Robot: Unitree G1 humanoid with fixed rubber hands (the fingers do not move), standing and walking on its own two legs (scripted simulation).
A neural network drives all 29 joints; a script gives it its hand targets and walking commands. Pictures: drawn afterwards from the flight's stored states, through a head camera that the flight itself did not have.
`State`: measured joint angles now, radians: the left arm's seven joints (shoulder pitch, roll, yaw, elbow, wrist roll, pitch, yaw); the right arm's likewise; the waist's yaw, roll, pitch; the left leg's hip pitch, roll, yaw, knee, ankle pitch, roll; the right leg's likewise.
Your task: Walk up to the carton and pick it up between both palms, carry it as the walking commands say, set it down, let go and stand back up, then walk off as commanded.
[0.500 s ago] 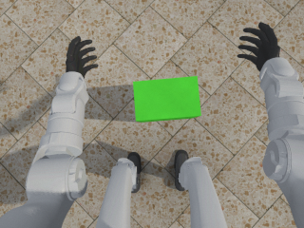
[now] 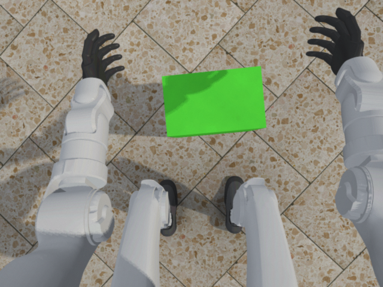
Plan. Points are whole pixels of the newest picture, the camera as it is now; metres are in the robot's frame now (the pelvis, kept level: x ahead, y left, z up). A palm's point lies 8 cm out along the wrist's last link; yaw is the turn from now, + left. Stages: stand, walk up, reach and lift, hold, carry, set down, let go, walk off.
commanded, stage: reach and lift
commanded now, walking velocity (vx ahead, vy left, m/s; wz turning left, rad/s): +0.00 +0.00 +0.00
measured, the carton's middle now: (211, 107) +0.48 -0.05 -0.44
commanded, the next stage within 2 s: none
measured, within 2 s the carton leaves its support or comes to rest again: neither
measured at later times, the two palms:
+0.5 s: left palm (124, 93) +0.50 +0.18 -0.26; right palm (302, 82) +0.50 -0.26 -0.27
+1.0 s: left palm (130, 97) +0.50 +0.19 -0.35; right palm (283, 94) +0.49 -0.25 -0.37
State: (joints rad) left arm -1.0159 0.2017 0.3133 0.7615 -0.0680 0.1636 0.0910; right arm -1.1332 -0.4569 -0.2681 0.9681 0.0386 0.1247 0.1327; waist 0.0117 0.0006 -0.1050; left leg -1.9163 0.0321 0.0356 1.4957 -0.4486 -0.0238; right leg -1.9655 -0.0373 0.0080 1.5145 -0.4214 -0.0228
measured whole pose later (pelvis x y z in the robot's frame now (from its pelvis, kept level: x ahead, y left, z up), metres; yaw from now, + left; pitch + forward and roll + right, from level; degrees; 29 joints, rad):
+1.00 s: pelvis -0.03 +0.01 -0.19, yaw +0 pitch +36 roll +2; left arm -1.35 0.38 0.07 1.07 -0.33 0.05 0.13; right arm -1.37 -0.54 -0.06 1.16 0.24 0.02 -0.02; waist 0.00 0.06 0.35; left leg -2.28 0.00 0.00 2.22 -0.57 -0.03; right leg -2.31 -0.07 0.02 2.22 -0.54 -0.03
